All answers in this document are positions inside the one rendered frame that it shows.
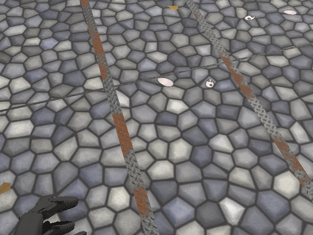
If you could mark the robot left hand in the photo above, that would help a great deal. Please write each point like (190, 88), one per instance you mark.
(31, 222)

